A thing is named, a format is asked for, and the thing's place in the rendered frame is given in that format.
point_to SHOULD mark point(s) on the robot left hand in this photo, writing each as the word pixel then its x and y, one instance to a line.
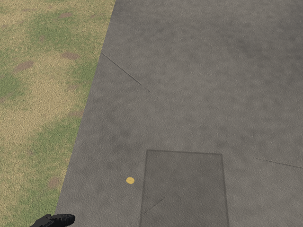
pixel 59 220

